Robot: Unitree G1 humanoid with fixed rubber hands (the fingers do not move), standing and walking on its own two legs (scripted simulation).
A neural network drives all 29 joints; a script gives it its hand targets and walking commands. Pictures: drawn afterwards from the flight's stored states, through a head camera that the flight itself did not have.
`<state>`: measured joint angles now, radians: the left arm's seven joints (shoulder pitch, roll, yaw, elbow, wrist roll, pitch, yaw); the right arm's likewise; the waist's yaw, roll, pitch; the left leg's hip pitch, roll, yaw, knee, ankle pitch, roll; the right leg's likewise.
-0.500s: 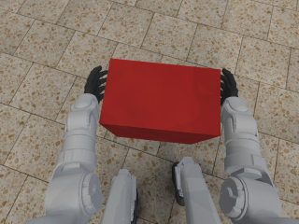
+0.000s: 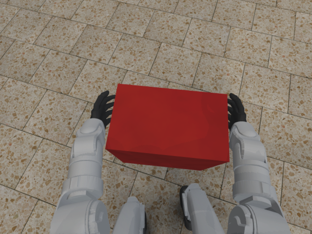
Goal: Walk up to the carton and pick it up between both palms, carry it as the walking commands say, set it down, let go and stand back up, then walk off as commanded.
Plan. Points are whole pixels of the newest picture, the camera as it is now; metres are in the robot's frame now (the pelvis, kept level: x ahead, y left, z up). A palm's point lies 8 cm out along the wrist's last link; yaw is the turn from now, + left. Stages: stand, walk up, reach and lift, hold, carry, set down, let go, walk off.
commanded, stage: reach and lift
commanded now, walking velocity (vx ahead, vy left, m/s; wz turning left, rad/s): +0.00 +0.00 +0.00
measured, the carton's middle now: (166, 134) +0.38 -0.03 -0.11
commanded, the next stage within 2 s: none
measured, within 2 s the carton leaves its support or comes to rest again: neither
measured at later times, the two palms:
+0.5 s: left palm (88, 116) +0.40 +0.15 +0.03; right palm (251, 120) +0.36 -0.21 +0.03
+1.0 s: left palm (75, 113) +0.38 +0.14 +0.10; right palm (272, 116) +0.34 -0.21 +0.10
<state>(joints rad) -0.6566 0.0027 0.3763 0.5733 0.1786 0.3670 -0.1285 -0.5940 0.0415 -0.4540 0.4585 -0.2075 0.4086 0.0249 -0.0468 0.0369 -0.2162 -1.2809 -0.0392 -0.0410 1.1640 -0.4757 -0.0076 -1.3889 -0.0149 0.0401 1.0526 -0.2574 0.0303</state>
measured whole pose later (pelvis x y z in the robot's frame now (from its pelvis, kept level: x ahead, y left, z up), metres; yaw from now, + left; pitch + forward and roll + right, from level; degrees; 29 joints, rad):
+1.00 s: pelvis +0.04 +0.00 +0.11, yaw +0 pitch +12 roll +0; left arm -0.34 -0.08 0.31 0.39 0.25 0.44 -0.17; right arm -0.29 0.10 -0.40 0.28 -0.27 0.50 0.09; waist -0.06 0.03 -0.08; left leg -0.44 -0.02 -0.06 0.49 -0.27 0.00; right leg -0.53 -0.02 0.02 0.40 -0.08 0.02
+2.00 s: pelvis +0.06 +0.00 +0.12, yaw +0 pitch -6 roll -1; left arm -0.14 -0.08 0.22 0.08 0.19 0.70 -0.14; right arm -0.17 0.06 -0.23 0.07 -0.22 0.74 0.08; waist -0.02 0.04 0.07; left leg 0.03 0.00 -0.07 0.31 -0.24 0.00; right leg -0.08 -0.01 0.01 0.25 -0.07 0.02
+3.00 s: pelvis +0.06 -0.01 +0.12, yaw +0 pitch -6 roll -1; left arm -0.12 -0.08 0.20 0.06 0.19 0.70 -0.12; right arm -0.16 0.06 -0.22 0.07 -0.20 0.73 0.07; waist -0.01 0.03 0.07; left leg 0.03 0.01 -0.06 0.30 -0.23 -0.01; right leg -0.09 0.00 0.02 0.25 -0.07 0.02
